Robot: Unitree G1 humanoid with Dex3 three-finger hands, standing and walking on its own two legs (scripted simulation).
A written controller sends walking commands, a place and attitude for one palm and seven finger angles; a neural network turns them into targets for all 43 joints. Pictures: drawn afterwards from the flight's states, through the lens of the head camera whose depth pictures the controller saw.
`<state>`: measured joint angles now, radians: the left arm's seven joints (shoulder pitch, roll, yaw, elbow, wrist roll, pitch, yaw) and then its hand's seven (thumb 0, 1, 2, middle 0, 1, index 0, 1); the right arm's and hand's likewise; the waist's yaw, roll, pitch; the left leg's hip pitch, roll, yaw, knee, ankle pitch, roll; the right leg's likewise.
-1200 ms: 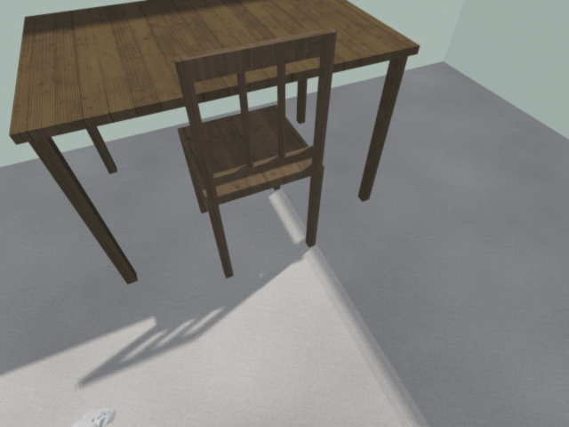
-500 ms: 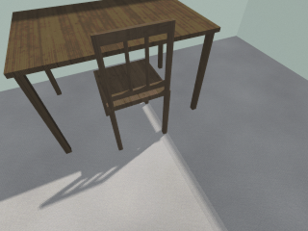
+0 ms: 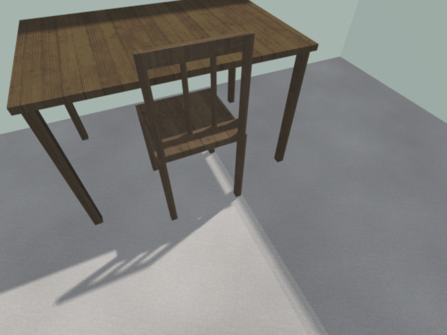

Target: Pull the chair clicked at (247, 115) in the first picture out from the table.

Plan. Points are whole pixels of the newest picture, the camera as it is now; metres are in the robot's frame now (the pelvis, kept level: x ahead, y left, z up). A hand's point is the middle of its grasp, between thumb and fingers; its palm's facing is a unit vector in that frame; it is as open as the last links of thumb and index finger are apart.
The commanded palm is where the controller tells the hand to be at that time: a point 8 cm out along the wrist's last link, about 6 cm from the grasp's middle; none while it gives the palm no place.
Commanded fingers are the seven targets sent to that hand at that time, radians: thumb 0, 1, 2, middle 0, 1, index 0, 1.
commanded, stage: look at it before walking up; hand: left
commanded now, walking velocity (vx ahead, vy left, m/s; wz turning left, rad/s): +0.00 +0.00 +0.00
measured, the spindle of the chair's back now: (186, 101) +0.87 +0.18 -0.08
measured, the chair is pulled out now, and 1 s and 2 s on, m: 0.00 0.00 0.00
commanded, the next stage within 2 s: walk to a spot facing it in 0.24 s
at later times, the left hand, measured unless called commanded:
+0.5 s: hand out of the picture +0.06 +0.24 -0.16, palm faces -0.03 -0.94 -0.33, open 7.4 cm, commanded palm none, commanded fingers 0.00 0.90 0.90 -0.20 -0.30 -0.20 -0.30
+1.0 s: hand out of the picture +0.04 +0.16 -0.16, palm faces -0.21 -0.94 -0.27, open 7.4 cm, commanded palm none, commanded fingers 0.00 0.90 0.90 -0.20 -0.30 -0.20 -0.30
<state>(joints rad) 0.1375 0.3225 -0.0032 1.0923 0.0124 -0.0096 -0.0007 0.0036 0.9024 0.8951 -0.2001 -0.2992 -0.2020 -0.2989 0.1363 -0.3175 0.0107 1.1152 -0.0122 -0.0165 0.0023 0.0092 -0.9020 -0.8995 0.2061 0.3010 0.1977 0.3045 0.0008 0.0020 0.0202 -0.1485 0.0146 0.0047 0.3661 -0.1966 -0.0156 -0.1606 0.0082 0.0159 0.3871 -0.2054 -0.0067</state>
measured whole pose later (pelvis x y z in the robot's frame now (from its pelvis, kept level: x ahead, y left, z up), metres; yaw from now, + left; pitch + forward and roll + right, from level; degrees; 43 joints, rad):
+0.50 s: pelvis -0.01 +0.00 +0.00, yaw -2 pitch -1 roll +0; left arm 0.17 0.31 0.01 1.08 0.01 0.02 0.01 0.00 0.90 0.90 -0.20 -0.30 -0.20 -0.30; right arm 0.13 -0.30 0.00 1.09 -0.01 -0.01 -0.01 0.01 -0.90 -0.90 0.21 0.30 0.20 0.30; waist 0.02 0.00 0.03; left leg -0.17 0.03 0.04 0.40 -0.21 -0.02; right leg -0.19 0.02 0.05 0.42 -0.21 0.00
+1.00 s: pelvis -0.03 -0.03 +0.00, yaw -18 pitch +1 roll +2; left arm 0.30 0.19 0.05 0.94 0.01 0.02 0.00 0.00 0.90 0.90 -0.20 -0.30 -0.20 -0.30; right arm 0.14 -0.24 -0.06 0.95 -0.02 0.05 -0.01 0.01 -0.90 -0.90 0.20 0.30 0.20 0.30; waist 0.04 0.01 0.06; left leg -0.48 0.03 -0.02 1.07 -0.35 -0.06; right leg -0.30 0.10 0.10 0.46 -0.16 -0.09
